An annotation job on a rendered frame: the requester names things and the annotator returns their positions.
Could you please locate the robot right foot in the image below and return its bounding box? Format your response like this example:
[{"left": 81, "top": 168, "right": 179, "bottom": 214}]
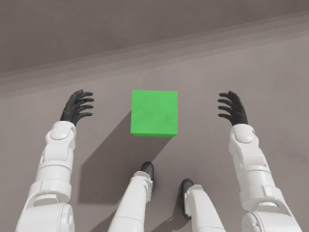
[{"left": 181, "top": 178, "right": 194, "bottom": 220}]

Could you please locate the left robot upper arm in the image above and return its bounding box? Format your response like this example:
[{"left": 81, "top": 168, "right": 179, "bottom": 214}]
[{"left": 17, "top": 202, "right": 75, "bottom": 232}]

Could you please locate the right robot upper arm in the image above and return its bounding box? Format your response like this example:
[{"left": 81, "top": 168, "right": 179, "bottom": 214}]
[{"left": 241, "top": 211, "right": 301, "bottom": 232}]

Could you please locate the robot left forearm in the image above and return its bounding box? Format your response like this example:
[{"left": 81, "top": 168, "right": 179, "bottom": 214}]
[{"left": 14, "top": 121, "right": 76, "bottom": 232}]

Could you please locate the right robot hand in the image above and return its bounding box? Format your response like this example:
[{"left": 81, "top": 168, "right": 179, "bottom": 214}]
[{"left": 217, "top": 91, "right": 248, "bottom": 126}]

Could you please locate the robot right forearm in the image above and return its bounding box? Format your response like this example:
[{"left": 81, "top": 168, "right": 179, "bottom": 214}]
[{"left": 228, "top": 124, "right": 302, "bottom": 232}]

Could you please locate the robot right thigh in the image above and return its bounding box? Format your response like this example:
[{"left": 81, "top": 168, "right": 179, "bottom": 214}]
[{"left": 184, "top": 189, "right": 226, "bottom": 232}]

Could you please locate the left robot hand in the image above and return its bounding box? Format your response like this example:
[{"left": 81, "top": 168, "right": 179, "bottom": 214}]
[{"left": 60, "top": 89, "right": 94, "bottom": 127}]

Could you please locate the carton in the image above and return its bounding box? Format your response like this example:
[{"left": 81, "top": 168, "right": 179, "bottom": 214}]
[{"left": 130, "top": 90, "right": 178, "bottom": 137}]

